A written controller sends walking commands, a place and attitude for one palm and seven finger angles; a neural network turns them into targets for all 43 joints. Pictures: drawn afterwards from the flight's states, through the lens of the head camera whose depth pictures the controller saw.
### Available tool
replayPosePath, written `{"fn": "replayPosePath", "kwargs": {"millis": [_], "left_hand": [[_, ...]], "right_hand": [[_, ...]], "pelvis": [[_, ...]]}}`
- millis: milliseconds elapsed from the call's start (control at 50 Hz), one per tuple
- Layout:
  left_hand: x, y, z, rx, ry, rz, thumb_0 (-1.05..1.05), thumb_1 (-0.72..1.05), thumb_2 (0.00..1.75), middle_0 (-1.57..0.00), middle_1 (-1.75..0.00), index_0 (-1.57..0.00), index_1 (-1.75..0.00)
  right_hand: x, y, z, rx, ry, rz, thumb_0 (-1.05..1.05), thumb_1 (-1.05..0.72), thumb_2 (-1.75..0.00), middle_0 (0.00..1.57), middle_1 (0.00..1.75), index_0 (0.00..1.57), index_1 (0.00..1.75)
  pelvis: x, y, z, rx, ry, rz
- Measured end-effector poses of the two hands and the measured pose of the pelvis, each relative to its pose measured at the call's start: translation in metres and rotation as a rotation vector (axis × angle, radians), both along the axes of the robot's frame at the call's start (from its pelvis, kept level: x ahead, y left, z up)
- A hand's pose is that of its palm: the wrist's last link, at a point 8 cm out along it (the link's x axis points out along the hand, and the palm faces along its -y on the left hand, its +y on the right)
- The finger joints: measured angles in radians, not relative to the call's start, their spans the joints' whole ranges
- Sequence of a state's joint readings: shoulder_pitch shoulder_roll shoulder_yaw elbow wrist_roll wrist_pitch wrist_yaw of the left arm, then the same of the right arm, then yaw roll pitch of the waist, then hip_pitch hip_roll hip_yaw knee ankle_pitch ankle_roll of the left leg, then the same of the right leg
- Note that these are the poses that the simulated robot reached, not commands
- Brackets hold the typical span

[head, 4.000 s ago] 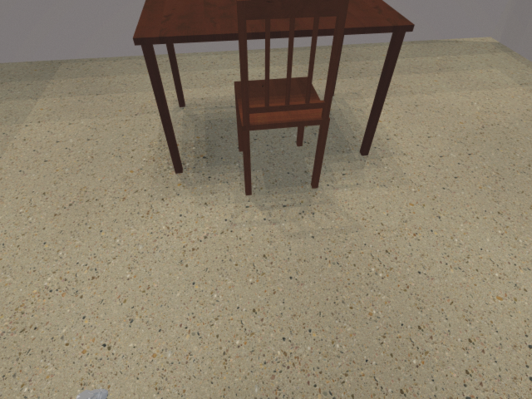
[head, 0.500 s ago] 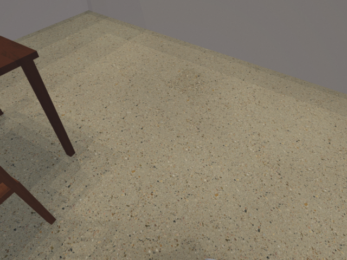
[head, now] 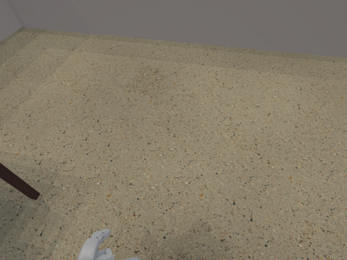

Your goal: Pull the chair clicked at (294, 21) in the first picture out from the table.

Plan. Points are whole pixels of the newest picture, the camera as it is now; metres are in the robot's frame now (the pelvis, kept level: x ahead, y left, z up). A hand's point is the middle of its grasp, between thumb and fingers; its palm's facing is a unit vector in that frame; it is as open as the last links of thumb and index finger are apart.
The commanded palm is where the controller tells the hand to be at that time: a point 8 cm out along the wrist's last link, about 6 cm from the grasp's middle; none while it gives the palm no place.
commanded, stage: turn to face it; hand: left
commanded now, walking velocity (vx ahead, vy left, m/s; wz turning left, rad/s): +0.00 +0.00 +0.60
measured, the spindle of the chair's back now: out of the picture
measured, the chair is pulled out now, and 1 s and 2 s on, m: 0.00 0.00 0.00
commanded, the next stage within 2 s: none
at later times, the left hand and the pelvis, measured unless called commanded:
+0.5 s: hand out of the picture +0.01 +0.28 -0.16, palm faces +0.31 -0.91 -0.26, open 7.4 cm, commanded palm none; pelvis +0.01 +0.05 +0.01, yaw +16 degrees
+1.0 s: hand out of the picture -0.05 +0.18 -0.14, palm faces +0.57 -0.78 -0.26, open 7.4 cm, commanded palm none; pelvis +0.00 -0.02 +0.01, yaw +36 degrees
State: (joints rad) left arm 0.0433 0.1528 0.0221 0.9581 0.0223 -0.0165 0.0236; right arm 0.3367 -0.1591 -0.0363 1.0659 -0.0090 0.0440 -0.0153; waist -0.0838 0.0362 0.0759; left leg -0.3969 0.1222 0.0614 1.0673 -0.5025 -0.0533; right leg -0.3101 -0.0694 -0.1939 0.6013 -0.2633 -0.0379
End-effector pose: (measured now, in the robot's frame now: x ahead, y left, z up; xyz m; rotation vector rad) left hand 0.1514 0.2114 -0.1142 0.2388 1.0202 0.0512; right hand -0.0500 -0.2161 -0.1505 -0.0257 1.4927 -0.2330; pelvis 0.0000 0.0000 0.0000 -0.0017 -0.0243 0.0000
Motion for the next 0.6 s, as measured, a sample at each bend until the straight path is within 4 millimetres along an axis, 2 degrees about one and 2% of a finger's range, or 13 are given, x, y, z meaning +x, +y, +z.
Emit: {"fn": "replayPosePath", "kwargs": {"millis": [60, 120, 240, 280, 360, 440, 520, 600], "left_hand": [[-0.005, -0.001, 0.000, -0.035, -0.001, 0.039, 0.00, 0.90, 0.90, -0.20, -0.30, -0.20, -0.30], [-0.017, 0.007, -0.007, -0.069, 0.005, 0.098, 0.00, 0.90, 0.90, -0.20, -0.30, -0.20, -0.30], [-0.065, 0.055, -0.042, -0.096, 0.077, 0.253, 0.00, 0.90, 0.90, -0.21, -0.30, -0.20, -0.30], [-0.086, 0.071, -0.045, -0.074, 0.137, 0.288, 0.00, 0.90, 0.90, -0.20, -0.30, -0.20, -0.30], [-0.123, 0.096, -0.035, -0.037, 0.210, 0.357, 0.01, 0.91, 0.90, -0.20, -0.30, -0.19, -0.30], [-0.152, 0.110, -0.020, -0.005, 0.242, 0.420, 0.01, 0.91, 0.90, -0.20, -0.30, -0.19, -0.30], [-0.167, 0.113, -0.011, 0.017, 0.241, 0.471, 0.01, 0.91, 0.90, -0.20, -0.30, -0.19, -0.30], [-0.170, 0.105, -0.006, 0.027, 0.211, 0.508, 0.01, 0.91, 0.90, -0.20, -0.30, -0.19, -0.30]], "right_hand": [[0.033, 0.006, 0.004, 0.006, -0.062, 0.047, 0.01, -0.92, -0.90, 0.20, 0.30, 0.19, 0.30], [0.065, 0.011, 0.010, -0.008, -0.116, 0.109, 0.01, -0.92, -0.90, 0.20, 0.30, 0.19, 0.30], [0.116, 0.013, 0.017, -0.108, -0.196, 0.243, 0.02, -0.93, -0.90, 0.20, 0.30, 0.20, 0.30], [0.126, 0.014, 0.024, -0.132, -0.216, 0.272, 0.01, -0.93, -0.90, 0.20, 0.30, 0.20, 0.30], [0.140, 0.019, 0.039, -0.151, -0.221, 0.326, 0.01, -0.92, -0.90, 0.20, 0.30, 0.20, 0.30], [0.156, 0.024, 0.047, -0.143, -0.227, 0.379, 0.01, -0.92, -0.90, 0.20, 0.30, 0.20, 0.30], [0.172, 0.027, 0.048, -0.122, -0.240, 0.430, 0.01, -0.91, -0.90, 0.20, 0.30, 0.20, 0.30], [0.188, 0.025, 0.045, -0.098, -0.252, 0.478, 0.01, -0.91, -0.90, 0.20, 0.30, 0.20, 0.30]], "pelvis": [[0.004, 0.004, 0.003, -0.003, -0.001, 0.038], [0.006, 0.012, 0.003, -0.012, -0.002, 0.078], [0.007, 0.037, -0.014, -0.040, 0.012, 0.155], [0.005, 0.041, -0.012, -0.040, 0.020, 0.168], [0.005, 0.046, 0.001, -0.038, 0.033, 0.202], [0.006, 0.048, 0.011, -0.045, 0.038, 0.241], [0.006, 0.044, 0.014, -0.048, 0.038, 0.288], [0.004, 0.034, 0.014, -0.045, 0.039, 0.340]]}}
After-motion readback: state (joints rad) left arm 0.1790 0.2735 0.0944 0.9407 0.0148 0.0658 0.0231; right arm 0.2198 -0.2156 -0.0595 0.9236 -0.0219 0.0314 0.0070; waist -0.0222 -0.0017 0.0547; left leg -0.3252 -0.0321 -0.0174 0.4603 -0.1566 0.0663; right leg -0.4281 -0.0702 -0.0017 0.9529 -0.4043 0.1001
